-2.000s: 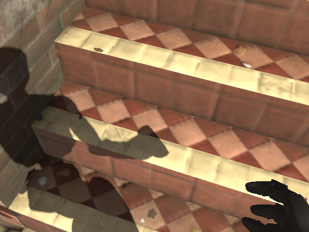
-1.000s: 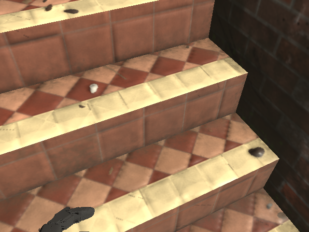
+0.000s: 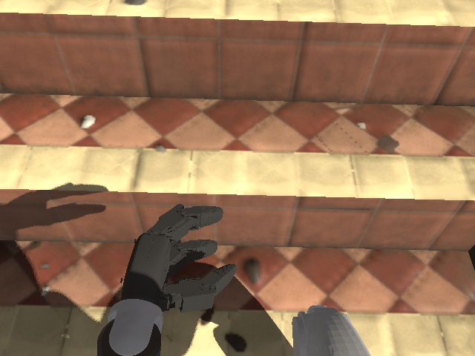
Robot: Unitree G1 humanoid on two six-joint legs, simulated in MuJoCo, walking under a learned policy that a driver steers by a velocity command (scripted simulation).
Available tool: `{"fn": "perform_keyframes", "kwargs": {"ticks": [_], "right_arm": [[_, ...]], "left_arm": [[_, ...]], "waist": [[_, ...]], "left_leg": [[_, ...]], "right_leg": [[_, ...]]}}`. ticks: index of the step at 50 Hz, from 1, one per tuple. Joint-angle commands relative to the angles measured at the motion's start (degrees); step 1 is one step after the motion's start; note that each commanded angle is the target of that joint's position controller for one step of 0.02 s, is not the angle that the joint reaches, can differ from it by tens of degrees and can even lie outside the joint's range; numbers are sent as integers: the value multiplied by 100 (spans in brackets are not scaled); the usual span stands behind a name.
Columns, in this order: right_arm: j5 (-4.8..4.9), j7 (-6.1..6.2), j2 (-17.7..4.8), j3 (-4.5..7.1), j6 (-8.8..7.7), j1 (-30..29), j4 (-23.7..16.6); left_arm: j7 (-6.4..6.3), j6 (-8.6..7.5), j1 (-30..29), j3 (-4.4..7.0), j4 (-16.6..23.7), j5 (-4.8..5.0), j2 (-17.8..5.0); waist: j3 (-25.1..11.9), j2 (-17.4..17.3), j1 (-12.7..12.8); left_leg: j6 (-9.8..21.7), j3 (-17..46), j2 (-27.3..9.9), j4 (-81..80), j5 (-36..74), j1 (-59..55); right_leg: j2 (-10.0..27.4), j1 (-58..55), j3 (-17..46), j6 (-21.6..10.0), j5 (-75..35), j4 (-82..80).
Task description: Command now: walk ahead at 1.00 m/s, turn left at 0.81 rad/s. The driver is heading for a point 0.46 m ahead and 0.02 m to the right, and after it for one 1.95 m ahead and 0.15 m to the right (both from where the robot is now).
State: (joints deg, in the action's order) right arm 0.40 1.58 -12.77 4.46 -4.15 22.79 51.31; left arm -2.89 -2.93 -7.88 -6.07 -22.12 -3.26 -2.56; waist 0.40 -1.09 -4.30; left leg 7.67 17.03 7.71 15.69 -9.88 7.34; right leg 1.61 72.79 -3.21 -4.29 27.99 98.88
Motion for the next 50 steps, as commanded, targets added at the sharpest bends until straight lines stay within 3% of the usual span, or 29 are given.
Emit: {"fn": "perform_keyframes", "kwargs": {"ticks": [1,2,3,4,5,8,11,14,19,21,22,23,24,25,26,27,28,29,32,34,35,36,37,41,42,43,46,48,50], "right_arm": [[133,63,-1318,397,-364,-881,-827],[214,68,-1712,514,-483,-1284,-855],[63,-127,-1321,469,-695,-1012,-811],[38,-377,-380,302,-628,-1224,-1001],[-451,-371,-81,207,-617,-1631,-1342],[-521,-373,697,-316,-490,-1751,-2023],[-301,-192,791,-456,-89,-1516,-2034],[-118,-127,703,-491,114,-2433,-2405],[-99,-88,856,-701,265,-3924,-3379],[34,-335,875,-756,268,-3428,-2911],[144,-209,794,-629,321,-2485,-2598],[91,-159,622,-497,428,-1240,-2265],[-180,-437,-217,-550,1108,-1516,-3115],[82,-285,-609,-245,1347,568,-1959],[-173,-648,-1083,-216,1394,1462,-913],[-492,-788,-1258,34,1143,809,-1024],[-278,-805,-983,-7,943,-208,-812],[-73,-787,-457,-197,693,-731,-539],[-605,-955,1076,-685,249,-1362,51],[-419,-772,643,-583,72,-1233,85],[-546,-667,284,-476,110,-830,180],[-213,-256,230,-460,-256,91,988],[-50,-125,192,-531,-371,198,1133],[9,171,-497,-343,-382,101,1010],[-670,-625,-1251,-278,-19,-565,490],[-131,13,-884,-88,-39,104,605],[192,197,-728,-150,-94,509,719],[-59,-48,-143,-190,106,748,329],[-214,-200,-120,-98,356,-208,-57]], "left_arm": [[-147,4,1638,693,-149,287,-1302],[-61,-14,2638,835,-557,364,-1616],[7,-132,2942,991,-773,302,-1880],[-91,-101,3305,1149,-1233,200,-2349],[-105,-18,2376,1124,-1181,194,-1921],[68,-339,1999,880,-2336,75,-871],[249,-670,2483,813,-2994,120,-577],[261,-736,2760,852,-3115,123,-1079],[152,-742,3910,811,-3787,381,-1212],[60,-609,3662,816,-3419,664,-1284],[28,-773,3836,957,-3246,674,-2055],[41,-884,3401,1204,-3022,665,-2779],[1366,-553,3514,1258,-3759,-100,-3403],[1735,-359,2950,1291,-3361,-477,-2521],[1983,-202,5292,1185,-3863,-695,-1826],[1728,-81,4546,1424,-3772,38,-2174],[1545,-39,3634,1315,-3500,216,-1651],[1257,-79,2974,1175,-3073,165,-1153],[789,-18,3199,633,-2819,186,-253],[836,-15,3172,568,-2636,287,-368],[814,-7,2782,503,-2403,309,-559],[210,6,1445,423,-1812,401,131],[-17,28,1271,305,-1471,445,174],[-79,281,1199,313,-1005,473,-496],[532,544,572,257,-542,375,-1271],[163,442,1731,300,-1336,356,-305],[-31,64,2726,338,-1962,435,-350],[-141,184,2666,538,-2172,175,-826],[-194,370,2111,838,-2200,216,-1467]], "waist": [[-2168,-587,1476],[-3186,-493,1991],[-3375,223,1961],[-3156,2560,1867],[-2635,2235,1367],[-256,-112,328],[456,-220,-71],[811,9,109],[1138,-12,298],[-488,-41,270],[-1572,805,-7],[-2262,1747,-604],[-2346,2961,-2137],[-3219,999,-1823],[-5641,-1516,-418],[-3015,-233,-756],[-1444,88,-414],[-1245,266,-126],[-1075,418,935],[-735,-538,1063],[-611,-642,825],[264,433,603],[585,420,764],[-117,-746,786],[-1106,-1047,1019],[-994,-507,778],[-1260,-1125,989],[-1409,814,690],[-784,1337,856]], "left_leg": [[733,248,-1283,573,10369,1460],[676,91,-1307,1876,11019,833],[565,95,-1045,3411,9889,709],[38,-190,524,6243,3549,2784],[-106,-43,544,8547,1132,3687],[187,-419,108,11134,524,5754],[192,-190,-85,11806,-276,6616],[61,-730,-40,12019,-1087,7142],[262,-2119,-882,9300,-1831,6969],[168,-3352,-522,6435,-800,2365],[167,-3339,-62,6753,-671,1152],[216,-2863,-241,5922,-613,1323],[319,-2497,329,3248,438,11],[1206,-1124,-633,2670,4627,-2391],[3345,2726,-2584,1939,7565,-2962],[2435,3484,-2564,1018,3277,-700],[1715,2602,-2493,920,1336,503],[1517,2399,-2390,866,1058,656],[591,-492,-1717,904,1792,1503],[335,-1434,-1411,321,1591,1847],[445,-1280,-1561,163,1148,1745],[456,-1418,-1865,5,943,1860],[285,-1383,-1877,-241,686,2219],[449,-1844,-1793,-1608,2122,1527],[434,-1158,-2135,-988,1816,2053],[561,-2299,-2076,-1286,3859,393],[219,-2155,-1981,758,8241,-677],[-245,-2087,-1440,2187,4163,957],[-427,-1260,-782,6073,-57,1951]], "right_leg": [[-491,-5883,-446,-165,437,-2100],[-776,-6618,-111,-69,649,-3145],[-484,-7239,855,-213,763,-4666],[1163,-7805,4660,-1105,2856,-7125],[1401,-7013,6206,-1150,3266,-8061],[1295,-5452,3723,-1081,1601,-7263],[991,-5324,2048,-597,-145,-7632],[1205,-4868,1431,-656,-300,-8619],[865,-5522,166,-528,-2229,-10388],[592,-4901,-371,-665,-7738,-10226],[1036,-5593,-225,-592,-12001,-9160],[1322,-6940,-155,-588,-13050,-7976],[1858,-5801,732,-1252,-16499,-7168],[1581,-4208,335,-595,-13172,-4139],[-170,-4366,1230,-197,-2471,-1018],[-851,-2904,2829,-153,-3204,1278],[-823,-1481,2431,-324,-3252,2646],[-738,-742,2195,-499,-2952,3003],[-191,-528,1801,-744,-3017,2141],[-237,-620,907,-361,-1137,2658],[-442,66,769,-252,-412,3782],[-510,-12,599,-165,-950,3640],[-241,-12,596,-131,-945,3069],[323,-2148,-280,-153,-680,-176],[-246,-1915,728,-282,1082,-715],[-76,-3099,-807,-388,691,-973],[-668,-4346,-345,-382,383,-3545],[523,-4835,3008,-1099,808,-5362],[1219,-3974,5240,-1617,3471,-7908]]}}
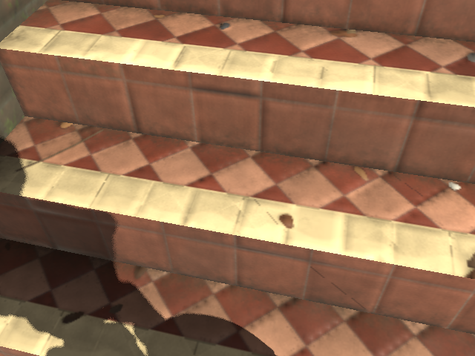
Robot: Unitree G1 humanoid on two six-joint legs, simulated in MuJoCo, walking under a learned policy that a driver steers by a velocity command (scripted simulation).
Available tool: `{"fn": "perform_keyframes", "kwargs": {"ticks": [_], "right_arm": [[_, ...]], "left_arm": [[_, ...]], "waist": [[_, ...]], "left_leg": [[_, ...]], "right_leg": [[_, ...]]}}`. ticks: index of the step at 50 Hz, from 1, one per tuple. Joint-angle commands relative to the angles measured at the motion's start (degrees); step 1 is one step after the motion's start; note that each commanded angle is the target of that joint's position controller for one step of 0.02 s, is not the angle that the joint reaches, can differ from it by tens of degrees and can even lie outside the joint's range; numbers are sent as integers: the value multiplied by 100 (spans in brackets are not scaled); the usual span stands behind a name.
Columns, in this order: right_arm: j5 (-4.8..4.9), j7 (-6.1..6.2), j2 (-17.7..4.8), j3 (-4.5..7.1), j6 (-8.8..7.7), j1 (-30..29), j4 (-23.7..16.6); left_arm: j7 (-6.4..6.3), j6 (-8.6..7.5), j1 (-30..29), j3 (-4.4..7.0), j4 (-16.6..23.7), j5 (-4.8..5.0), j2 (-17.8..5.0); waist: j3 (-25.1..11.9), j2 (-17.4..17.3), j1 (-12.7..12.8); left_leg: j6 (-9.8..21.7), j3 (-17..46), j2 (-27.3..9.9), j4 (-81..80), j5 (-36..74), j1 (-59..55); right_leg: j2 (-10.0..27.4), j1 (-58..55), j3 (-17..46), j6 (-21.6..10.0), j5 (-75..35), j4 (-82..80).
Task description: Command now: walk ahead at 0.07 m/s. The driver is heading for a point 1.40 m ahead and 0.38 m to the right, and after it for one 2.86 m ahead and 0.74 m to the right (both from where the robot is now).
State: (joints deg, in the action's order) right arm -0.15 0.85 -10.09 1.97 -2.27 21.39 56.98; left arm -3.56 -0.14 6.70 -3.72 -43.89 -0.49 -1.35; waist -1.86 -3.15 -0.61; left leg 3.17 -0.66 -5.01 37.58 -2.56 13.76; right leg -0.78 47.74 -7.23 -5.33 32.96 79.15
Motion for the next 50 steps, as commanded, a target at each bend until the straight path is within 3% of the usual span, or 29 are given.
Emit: {"fn": "perform_keyframes", "kwargs": {"ticks": [1,2,4,6,9,11,20,22,23,24,25,26,27,28,29,30,31,33,35,37,38,39,40,41,42,44,45,47,50], "right_arm": [[-360,-109,-227,140,198,-225,-894],[-372,-28,30,62,215,-351,-1149],[-290,51,154,27,165,18,-1134],[-165,5,205,10,133,325,-989],[-160,66,188,17,195,40,-1184],[-257,102,118,40,272,-330,-1371],[-248,58,198,-2,440,-733,-1950],[56,-11,166,-115,432,-736,-1944],[149,55,91,-72,485,-164,-1730],[19,106,92,-70,426,501,-1322],[-87,99,123,-89,341,282,-1095],[-361,156,-31,-94,307,395,-1054],[-490,188,84,-124,245,425,-1148],[-531,234,14,-149,177,132,-1283],[-572,320,-416,-43,128,-327,-1543],[-434,368,-601,9,114,-639,-1592],[-393,384,-586,13,110,-525,-1643],[-373,449,-448,-4,181,-124,-1664],[-383,604,-591,90,317,229,-1705],[-284,633,-523,76,462,-511,-1988],[-236,573,-358,42,479,-595,-1999],[116,361,85,-51,511,-421,-1843],[218,366,-140,33,597,-216,-1955],[61,410,-423,153,663,-248,-1978],[-42,372,-523,177,667,-390,-2176],[-295,141,-680,184,595,-525,-2364],[-393,59,-377,114,537,-911,-2514],[-347,-17,-145,26,425,-1002,-2585],[-270,-61,-165,10,366,-1369,-2811]], "left_arm": [[-57,6,219,686,-101,-34,-1651],[-18,-106,-43,650,-272,3,-1336],[15,-185,138,597,-676,-4,-819],[40,-244,383,543,-841,-39,-570],[100,-397,776,645,-987,-34,-793],[84,-420,952,721,-996,-112,-993],[-268,-367,846,848,-587,-213,-1351],[-381,-135,765,825,-360,-254,-1506],[-382,-31,947,911,-415,-283,-1744],[-279,83,1143,875,-523,-250,-1610],[-98,161,1491,807,-669,-287,-1195],[-51,198,1354,742,-367,-12,-950],[-16,140,1387,817,-466,-1,-1110],[61,146,1239,836,-389,51,-982],[53,224,1019,785,-231,-19,-801],[42,301,1155,782,14,-135,-865],[66,320,1082,799,127,-210,-1143],[21,365,1137,806,250,-206,-1280],[-112,415,1186,773,301,-194,-1218],[-289,532,2100,670,82,-187,-865],[-293,520,2369,628,-85,-160,-809],[-250,390,1951,513,-192,-195,-822],[-329,365,1077,545,371,-120,-1062],[-333,276,712,493,600,-119,-1023],[-297,225,606,632,685,-123,-1506],[-212,69,717,740,541,-149,-1730],[-204,-98,721,756,449,-157,-1601],[-140,-259,1075,791,237,-113,-1531],[-42,-429,1182,849,150,-95,-1504]], "waist": [[-107,1215,224],[484,779,-86],[693,-29,-339],[518,167,-360],[247,798,-202],[222,1005,-75],[12,682,-61],[152,1005,50],[23,1076,-131],[-181,28,-207],[-61,-649,158],[-228,-2546,-5],[-325,-1768,-26],[-179,-679,116],[-93,-287,249],[73,-375,514],[208,-27,453],[308,-430,249],[238,-620,90],[-15,-538,662],[-323,59,760],[-34,1218,418],[340,2400,209],[433,1723,67],[647,1529,-30],[831,733,-64],[829,411,-29],[323,308,86],[46,484,204]], "left_leg": [[-96,736,631,5604,-904,1928],[-71,740,561,6176,-627,2485],[-44,522,538,5801,178,2591],[-36,501,799,5854,697,2558],[-3,569,945,6316,277,3155],[13,646,858,6482,-373,3600],[-280,726,-9,4601,-293,3390],[-258,-37,21,878,-3249,1948],[-188,-600,217,-180,-2792,812],[-342,-802,486,-662,-1370,119],[-411,-232,250,-1016,-310,-214],[167,1873,-854,-1361,1119,-111],[661,2377,-1098,-1500,2099,120],[696,2088,-1041,-1409,2149,177],[778,1902,-930,-1131,2212,293],[781,1424,-658,-803,2092,134],[631,1265,-506,-851,1466,-325],[633,1304,-531,-980,1443,-755],[582,1325,-555,-963,1484,-974],[223,784,-35,-293,1857,13],[130,867,24,301,604,501],[-155,218,686,1024,-1535,1593],[-323,186,564,2487,-1566,1451],[-446,694,507,3812,-1621,1559],[-563,683,682,4549,-2212,2201],[-645,482,661,4810,-1766,3272],[-559,887,467,5147,-861,3616],[-468,788,471,5370,-435,4008],[-420,832,294,5433,-193,4415]], "right_leg": [[1422,-1057,5370,-1469,2350,-5663],[1343,-550,4476,-1180,1923,-5052],[960,-520,2870,-640,596,-3935],[794,-867,2269,-666,-517,-3690],[1019,-1775,2455,-891,-1307,-3909],[1165,-2112,2618,-982,-1439,-4063],[1673,-2303,3090,-911,-1087,-4172],[1208,-2178,2265,-368,-1265,-4921],[1210,-2077,2114,-245,-1439,-4535],[760,-2329,1403,29,-1603,-3722],[353,-2260,731,289,-1308,-2690],[-170,-1612,277,744,-327,-2064],[-214,-1840,626,843,-111,-414],[-116,-1791,999,846,-357,-321],[-85,-1822,1265,828,-645,279],[-104,-1541,991,768,-682,31],[-102,-1221,941,756,-172,-904],[-221,-1282,620,731,198,-2281],[-172,-1697,456,715,-31,-3843],[-18,-3486,213,277,-1664,-5581],[351,-4277,725,-189,-2443,-6194],[380,-4271,1352,-645,-1813,-5618],[1541,-2605,3142,-1325,-325,-5995],[1765,-1994,3507,-1474,445,-6198],[1752,-1997,3496,-1446,1038,-6432],[1388,-2568,3144,-1308,1105,-6003],[1366,-2509,2982,-1057,603,-5573],[1250,-3082,2798,-972,361,-5340],[1415,-3340,3025,-1077,628,-5357]]}}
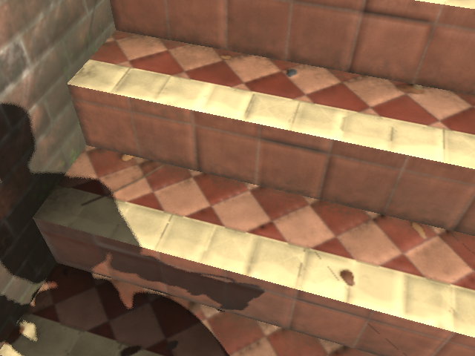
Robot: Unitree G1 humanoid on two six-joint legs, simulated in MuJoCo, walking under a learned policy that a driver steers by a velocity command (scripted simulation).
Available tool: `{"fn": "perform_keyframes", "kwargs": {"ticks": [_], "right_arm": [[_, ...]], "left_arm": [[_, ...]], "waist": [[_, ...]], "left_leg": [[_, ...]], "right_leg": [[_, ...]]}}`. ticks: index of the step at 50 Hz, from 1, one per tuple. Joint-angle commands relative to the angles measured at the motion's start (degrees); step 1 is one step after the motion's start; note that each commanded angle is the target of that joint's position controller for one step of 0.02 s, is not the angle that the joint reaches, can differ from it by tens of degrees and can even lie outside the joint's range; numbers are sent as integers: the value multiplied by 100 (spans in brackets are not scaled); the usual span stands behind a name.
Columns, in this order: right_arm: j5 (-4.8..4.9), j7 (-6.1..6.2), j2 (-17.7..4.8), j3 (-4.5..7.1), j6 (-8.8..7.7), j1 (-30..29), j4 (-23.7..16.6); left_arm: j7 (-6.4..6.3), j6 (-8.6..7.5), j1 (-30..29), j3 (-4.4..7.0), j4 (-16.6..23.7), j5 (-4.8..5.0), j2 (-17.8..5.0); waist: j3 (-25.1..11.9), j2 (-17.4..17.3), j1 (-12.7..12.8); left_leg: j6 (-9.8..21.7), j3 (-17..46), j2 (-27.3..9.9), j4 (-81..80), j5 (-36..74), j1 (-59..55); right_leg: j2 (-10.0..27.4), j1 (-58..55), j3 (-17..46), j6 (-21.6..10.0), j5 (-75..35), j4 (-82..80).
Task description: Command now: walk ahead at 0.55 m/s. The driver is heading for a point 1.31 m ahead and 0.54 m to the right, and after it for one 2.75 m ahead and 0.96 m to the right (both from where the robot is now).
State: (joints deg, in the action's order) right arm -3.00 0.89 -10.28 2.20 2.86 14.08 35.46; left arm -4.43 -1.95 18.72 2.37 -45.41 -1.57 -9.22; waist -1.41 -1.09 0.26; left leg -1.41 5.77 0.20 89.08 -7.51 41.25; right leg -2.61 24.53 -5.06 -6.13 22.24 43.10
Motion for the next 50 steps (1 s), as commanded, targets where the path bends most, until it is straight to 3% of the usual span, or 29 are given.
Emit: {"fn": "perform_keyframes", "kwargs": {"ticks": [1,9,11,12,13,14,15,16,17,19,21,23,25,26,27,28,33,35,37,38,39,40,41,42,43,44,45,47,50], "right_arm": [[13,-47,-251,25,-154,-699,-753],[100,-246,-108,-174,-365,-1419,-1290],[444,-298,-187,-237,-387,-467,-882],[804,-181,-218,-193,-418,297,-550],[665,-62,-263,-122,-498,1065,-140],[-92,26,-1278,68,-698,953,-76],[-199,150,-1138,104,-766,-25,-396],[-187,226,-784,-11,-759,-582,-619],[-235,195,-540,-87,-806,-1011,-588],[-81,270,-562,6,-1019,-619,-156],[-98,175,-594,74,-1117,-383,226],[-104,148,-772,149,-1236,16,451],[-153,156,-897,218,-1379,497,686],[-178,216,-846,177,-1346,515,650],[-196,213,-835,181,-1351,508,625],[-291,202,-917,193,-1336,519,753],[-268,63,-1232,302,-1338,607,950],[-291,5,-1302,329,-1381,955,1224],[-238,-61,-1278,298,-1275,631,1267],[-41,0,-1419,288,-1118,87,985],[157,59,-2225,480,-937,630,735],[290,-78,-2329,449,-877,-15,419],[569,-153,-2045,416,-782,-807,-101],[394,-425,-1046,136,-867,-1554,-652],[191,-623,-431,-113,-914,-2061,-1035],[-24,-696,-302,-165,-997,-1850,-1133],[-89,-675,-297,-218,-1085,-1548,-1253],[-182,-470,25,-375,-1179,-2034,-1591],[-198,-89,-71,-464,-1052,-2829,-2067]], "left_arm": [[79,-261,23,299,300,-10,-834],[47,-281,-637,450,814,-223,-1040],[50,-57,-983,465,899,-219,-1023],[-29,-25,-869,455,1008,-237,-852],[15,-90,-1257,386,1077,-279,-482],[122,-134,-1945,194,1767,13,26],[104,-212,-1614,150,1852,5,154],[162,-206,-1668,190,1764,-164,-51],[295,-137,-1452,245,1549,-157,-401],[609,-65,-1836,223,1704,-247,-492],[697,78,-1804,190,1674,-141,-467],[658,154,-1862,184,1729,-77,-503],[585,164,-2390,221,1887,-202,-576],[628,259,-2458,254,1961,18,-634],[609,309,-2676,282,1978,8,-770],[553,425,-2968,263,2202,74,-615],[421,539,-3033,333,2458,78,-794],[323,542,-3486,240,2740,12,-677],[310,502,-3305,142,2909,39,-690],[430,491,-2525,164,2566,57,-949],[486,501,-828,306,2211,364,-1245],[412,575,548,358,1922,275,-1226],[469,473,579,565,1524,237,-1502],[399,382,14,689,1410,154,-2053],[178,338,-590,537,1504,254,-1692],[51,340,-632,384,1353,266,-1473],[-5,231,-496,348,1086,34,-1331],[-8,-36,-23,327,555,-242,-1323],[45,-339,109,306,233,-163,-1084]], "waist": [[-66,346,136],[-179,580,85],[-210,280,-348],[-318,101,-597],[-643,-551,-1023],[-1097,-2822,-847],[-1394,-2536,-211],[-1278,-1669,77],[-916,-1125,310],[-250,-300,262],[-130,-4,287],[-198,-214,208],[150,62,-25],[565,155,-7],[735,285,-10],[629,-132,28],[355,-591,175],[493,-382,127],[820,-230,778],[115,197,1278],[-1207,-418,1276],[-1865,-1493,1697],[-1759,-589,2023],[-1513,1412,1461],[-1126,1115,1083],[-872,739,733],[-194,384,409],[37,353,486],[498,165,405]], "left_leg": [[53,222,-363,318,169,1724],[149,310,-880,-919,-886,847],[17,-1298,-376,-4516,-2368,-1850],[-3,-787,-541,-6007,-1567,-3297],[4,-434,-703,-5768,19,-4541],[-159,1482,-1651,-5749,-322,-5093],[-141,2816,-2571,-6563,-1103,-4049],[216,2298,-2410,-6386,-1742,-3188],[501,1252,-2007,-5864,-1336,-2623],[737,1029,-2043,-5889,-1706,-2110],[696,616,-1921,-5895,-1381,-2468],[812,598,-2228,-6333,-1089,-3062],[894,491,-2571,-6631,-735,-3808],[792,232,-2521,-6858,-776,-3755],[748,-32,-2522,-6916,-353,-3687],[899,-161,-2610,-7203,88,-3912],[881,-1092,-2515,-7585,2356,-5380],[748,-1655,-2407,-7859,3103,-6222],[371,-2695,-1771,-8124,5485,-5085],[479,-3016,-1254,-7595,7105,-3522],[1067,-2369,-1482,-6085,8465,-3864],[1071,-1885,-2039,-4568,9479,-3863],[858,-1576,-1094,-2255,7858,-2451],[303,-1216,281,605,183,-519],[96,-519,361,1804,-599,126],[195,-228,369,1882,-313,271],[252,-179,382,2045,-495,537],[375,60,453,3798,-1621,1727],[513,224,116,3400,-3847,2328]], "right_leg": [[1736,-1072,2983,-1024,1934,-1854],[1479,438,3480,-966,2271,-1196],[493,1592,1867,-544,2260,-951],[226,2012,1998,-334,1952,38],[-392,2699,1838,-253,1865,1927],[-1047,4049,1120,233,786,4485],[-621,3841,1261,500,-282,5994],[-126,3433,1246,602,-931,6801],[-8,3161,744,688,-1118,6946],[259,3260,1259,486,-1365,6976],[49,3467,1104,301,-1796,7255],[104,3864,1176,131,-1470,7449],[228,4702,1371,71,-903,7759],[124,4875,1330,132,-467,7398],[131,4909,1235,208,-388,7278],[29,5117,887,142,-62,8103],[-90,5674,692,-78,1108,9094],[-65,6168,746,-329,1811,8494],[6,4455,-61,-506,1967,5582],[-411,1501,-575,-552,1116,3493],[-967,-318,-657,-206,2054,2323],[-891,-1441,51,-356,1886,2659],[-1232,-1682,1636,-1015,1922,1617],[-213,-2166,3873,-1759,1342,-402],[-41,-1683,4035,-1678,-228,-950],[73,-879,4741,-1472,-152,-1529],[56,-260,4972,-1537,-359,-1437],[90,-671,4922,-1610,-1482,-1452],[431,-554,3827,-1066,-3198,-2062]]}}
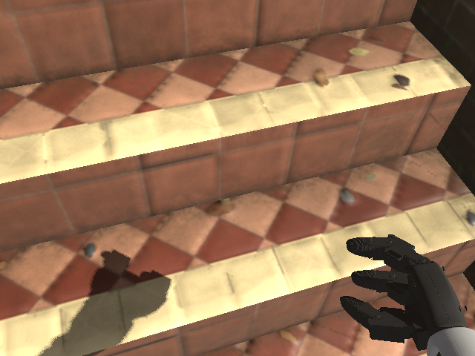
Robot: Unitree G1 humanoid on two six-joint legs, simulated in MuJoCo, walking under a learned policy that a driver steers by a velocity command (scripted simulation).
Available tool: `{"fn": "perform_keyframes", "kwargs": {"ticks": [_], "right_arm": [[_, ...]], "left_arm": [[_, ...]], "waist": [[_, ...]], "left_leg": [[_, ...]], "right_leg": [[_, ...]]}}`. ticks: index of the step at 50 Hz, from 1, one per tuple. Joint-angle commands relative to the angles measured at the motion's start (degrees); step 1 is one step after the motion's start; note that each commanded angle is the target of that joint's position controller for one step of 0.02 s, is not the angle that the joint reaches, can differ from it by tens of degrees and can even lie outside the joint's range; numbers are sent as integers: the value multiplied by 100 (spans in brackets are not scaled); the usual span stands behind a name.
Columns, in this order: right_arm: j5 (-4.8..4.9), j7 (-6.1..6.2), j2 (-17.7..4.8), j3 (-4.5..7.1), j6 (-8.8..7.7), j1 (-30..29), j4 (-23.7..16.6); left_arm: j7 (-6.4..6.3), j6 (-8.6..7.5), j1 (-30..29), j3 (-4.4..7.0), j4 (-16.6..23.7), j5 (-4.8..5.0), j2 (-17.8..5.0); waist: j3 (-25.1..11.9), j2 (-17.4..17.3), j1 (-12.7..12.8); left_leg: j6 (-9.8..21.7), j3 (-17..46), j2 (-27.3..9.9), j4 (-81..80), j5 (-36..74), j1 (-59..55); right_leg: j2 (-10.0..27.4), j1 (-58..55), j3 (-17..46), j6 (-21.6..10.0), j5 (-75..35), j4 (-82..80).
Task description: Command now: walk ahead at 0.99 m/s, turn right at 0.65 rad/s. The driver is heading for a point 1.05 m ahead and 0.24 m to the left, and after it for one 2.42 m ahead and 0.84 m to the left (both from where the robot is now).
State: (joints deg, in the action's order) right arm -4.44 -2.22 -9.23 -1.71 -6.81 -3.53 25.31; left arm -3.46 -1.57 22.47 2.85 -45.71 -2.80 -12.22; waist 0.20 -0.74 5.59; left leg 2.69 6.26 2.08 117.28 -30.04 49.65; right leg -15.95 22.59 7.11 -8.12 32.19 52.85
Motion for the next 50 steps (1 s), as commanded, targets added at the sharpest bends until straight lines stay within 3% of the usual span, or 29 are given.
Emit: {"fn": "perform_keyframes", "kwargs": {"ticks": [1,3,5,6,7,8,9,10,13,15,17,20,23,24,25,26,27,28,29,31,33,35,39,42,45,47,48,49,50], "right_arm": [[-41,311,-88,-76,15,-1382,-1061],[-134,471,280,-275,127,-2256,-1521],[133,295,-26,-328,169,-1123,-1330],[342,275,-425,5,276,378,-692],[419,351,-860,333,486,2400,287],[442,400,-1103,563,484,3445,910],[332,416,-1152,618,471,2854,1229],[252,468,-998,615,489,1470,790],[287,502,111,380,161,708,1464],[229,356,48,394,-47,1139,1948],[251,221,-79,393,-252,1051,2115],[396,386,-601,485,-404,2031,2525],[481,487,-649,594,-204,3412,2920],[499,539,-675,618,-93,3800,3049],[469,500,-759,610,69,2783,2553],[549,395,-947,650,-45,3302,2476],[567,-191,-2283,992,-105,2258,1864],[663,-377,-1955,862,-195,1726,1075],[333,-385,-1794,888,-278,1598,846],[381,-238,-535,728,-153,1064,556],[151,-136,-124,535,224,1237,434],[195,-115,241,359,474,1298,468],[460,-20,288,250,652,714,164],[437,226,322,280,842,-393,-370],[559,206,73,198,928,-1317,-920],[707,8,111,-2,1102,-317,-625],[773,20,-147,128,1165,667,-227],[775,94,-446,293,1193,2375,146],[719,92,-1001,503,1123,3181,321]], "left_arm": [[15,-428,187,166,35,-40,-520],[42,-540,447,114,-208,65,-398],[10,-535,-227,141,147,508,-889],[62,-692,-170,320,198,756,-1341],[93,-834,-1371,559,402,741,-2024],[260,-930,-1832,653,565,416,-1707],[478,-1003,-1901,322,774,154,-502],[577,-962,-1309,198,1115,-33,-316],[534,-616,-1353,-238,1489,-353,649],[376,-295,-1187,-352,1570,-145,776],[224,-208,-2089,-359,1848,48,377],[187,-146,-2828,-259,2212,-98,283],[273,-220,-4135,-559,2898,-369,632],[361,-294,-4421,-596,3028,-325,559],[457,-350,-3871,-686,2821,-145,636],[378,-308,-3085,-635,2660,220,680],[41,97,131,83,1631,523,-449],[-258,-20,1873,635,1301,309,-1948],[-411,40,1294,716,1483,320,-2175],[-432,80,-1105,492,1334,197,-1110],[-350,-46,-1345,252,565,74,-285],[-169,-313,-974,122,45,-47,81],[61,-676,-859,106,-589,-250,-285],[144,-768,-376,174,-920,-263,-679],[124,-646,-277,152,-1038,-216,-740],[-40,-533,-802,146,-696,221,-1208],[-122,-471,-417,160,-527,461,-1720],[-15,-432,-742,354,-310,405,-2373],[202,-360,-1149,464,3,384,-2465]], "waist": [[300,383,25],[480,-275,-133],[-799,-965,-1044],[-1380,-161,-1578],[-2324,-181,-2747],[-2343,-1013,-3148],[-2303,-2677,-2251],[-2558,-1946,-1132],[-542,48,-92],[212,234,136],[849,554,60],[382,-496,-387],[475,76,-1090],[274,210,-1220],[-254,635,-845],[-1753,272,-663],[-3352,-203,1034],[-4895,1332,1657],[-5670,2380,1455],[-3188,1164,157],[-949,-149,-596],[-284,-305,-896],[462,293,-1174],[676,774,-868],[966,366,-932],[333,381,-1096],[-476,534,-1187],[-1588,1077,-1872],[-2312,1240,-2158]], "left_leg": [[78,-355,41,1525,-1689,1952],[310,-243,-241,163,-2338,2025],[391,-1016,158,-4023,-1124,-3059],[84,-1759,543,-4015,-184,-5209],[-4,-1586,542,-4175,715,-6571],[663,-516,123,-6176,1117,-6702],[1582,1994,-1017,-7406,1803,-6586],[1698,3433,-1693,-8005,647,-5854],[1039,2505,-1393,-8739,-316,-2962],[779,1307,-1159,-9287,940,-2681],[595,-8,-852,-10058,2240,-1650],[1587,461,-1314,-10925,5065,-3160],[1230,362,-1192,-11252,3983,-5284],[1182,160,-1056,-11436,4532,-5474],[1175,-339,-481,-11490,6186,-3618],[1190,296,-679,-10556,7235,-3084],[1128,68,-895,-8789,8264,-3314],[592,319,-223,-5771,5278,-1945],[264,1166,811,-2402,1818,-1767],[-33,658,182,379,3101,-165],[-58,168,26,1509,3236,463],[6,248,-75,1730,2675,1046],[114,348,-167,1368,1298,1410],[299,194,-115,2995,430,3059],[444,-363,-348,-61,481,2356],[669,-1634,-402,-3318,412,-1148],[507,-2244,251,-3041,-527,-2284],[509,-2219,422,-2899,-1094,-3021],[609,-1563,737,-3861,-1385,-3645]], "right_leg": [[2030,-743,2356,-940,-4700,-3456],[2071,-900,1485,-644,-4865,-4214],[1886,929,575,-437,-9351,-4313],[1860,1598,1017,-580,-10996,-3576],[1982,1518,821,-274,-13170,-1923],[1223,1598,1011,41,-9930,1260],[-7,2494,1003,419,-2926,3959],[13,2978,1543,405,-2781,5196],[815,3560,1013,116,-3070,6301],[886,4274,766,147,-1975,6780],[964,3673,337,292,-1710,4939],[1376,4408,-892,486,-606,6286],[2101,6047,-860,111,708,5128],[2124,5342,-1156,82,686,3967],[1724,2083,-1919,178,-150,1367],[1370,-891,-1342,229,-363,886],[1178,-3112,-1121,579,-698,114],[3784,-4974,2971,84,-1316,-1312],[4617,-4816,6120,-654,-1976,-2803],[3818,-2387,3962,-356,684,-2619],[3511,-456,2282,-461,130,-1599],[3463,-161,1182,-255,-1109,-1743],[3857,543,-104,71,-1326,-3215],[4104,-697,-603,46,-1437,-4088],[3401,-542,-2002,515,-1992,-4814],[3133,378,-2818,245,-3779,-5823],[3329,-345,-2839,-206,-8792,-4741],[3782,-1366,-2563,-372,-12130,-3151],[3686,-1699,-2216,-357,-12318,-1323]]}}
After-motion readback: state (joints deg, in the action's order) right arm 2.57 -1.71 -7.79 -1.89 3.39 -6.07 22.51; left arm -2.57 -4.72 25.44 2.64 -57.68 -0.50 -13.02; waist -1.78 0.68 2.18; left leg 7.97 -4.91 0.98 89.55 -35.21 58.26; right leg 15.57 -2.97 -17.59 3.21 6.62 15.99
